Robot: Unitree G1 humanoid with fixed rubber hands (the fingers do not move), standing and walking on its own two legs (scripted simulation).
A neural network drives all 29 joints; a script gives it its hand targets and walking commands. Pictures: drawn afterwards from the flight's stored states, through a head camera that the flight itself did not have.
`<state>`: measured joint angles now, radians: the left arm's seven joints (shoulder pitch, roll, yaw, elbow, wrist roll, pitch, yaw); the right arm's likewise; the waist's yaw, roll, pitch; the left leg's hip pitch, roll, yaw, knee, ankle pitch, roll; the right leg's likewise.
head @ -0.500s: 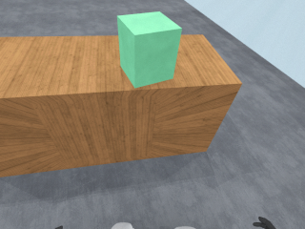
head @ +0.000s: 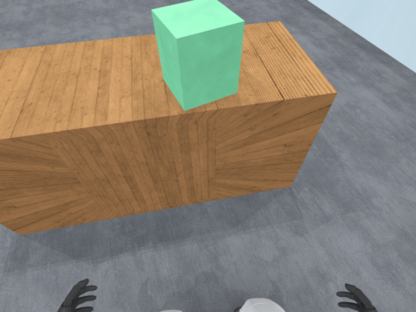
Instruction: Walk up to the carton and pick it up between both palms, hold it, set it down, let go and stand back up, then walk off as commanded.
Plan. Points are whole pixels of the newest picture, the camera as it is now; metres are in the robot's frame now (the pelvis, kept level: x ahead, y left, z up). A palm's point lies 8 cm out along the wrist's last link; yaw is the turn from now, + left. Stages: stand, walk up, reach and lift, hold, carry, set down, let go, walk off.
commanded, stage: stand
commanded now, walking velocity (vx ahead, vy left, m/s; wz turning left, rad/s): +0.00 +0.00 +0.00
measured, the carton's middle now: (198, 54) +0.85 +0.01 +0.02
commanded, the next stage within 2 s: none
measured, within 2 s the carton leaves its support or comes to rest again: neither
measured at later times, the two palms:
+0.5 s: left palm out of the picture +0.08 +0.26 -0.11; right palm out of the picture +0.07 -0.27 -0.12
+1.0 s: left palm out of the picture +0.10 +0.26 -0.12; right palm out of the picture +0.09 -0.27 -0.12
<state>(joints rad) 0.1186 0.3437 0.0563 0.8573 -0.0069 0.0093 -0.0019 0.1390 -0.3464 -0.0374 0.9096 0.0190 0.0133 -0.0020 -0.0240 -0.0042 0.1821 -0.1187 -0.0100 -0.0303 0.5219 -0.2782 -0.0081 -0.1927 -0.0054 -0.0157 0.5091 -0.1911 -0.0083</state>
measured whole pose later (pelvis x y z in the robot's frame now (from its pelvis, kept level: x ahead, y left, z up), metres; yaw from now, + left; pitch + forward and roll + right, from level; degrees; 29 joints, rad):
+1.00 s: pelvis +0.03 -0.01 +0.01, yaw -1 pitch -3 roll +0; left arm 0.10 0.25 0.07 1.10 -0.01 0.00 0.02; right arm 0.11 -0.26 -0.04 1.12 0.00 -0.01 -0.02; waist 0.01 0.00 0.09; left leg -0.07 0.00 -0.03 0.34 -0.22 -0.02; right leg -0.16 0.01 0.00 0.36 -0.14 -0.01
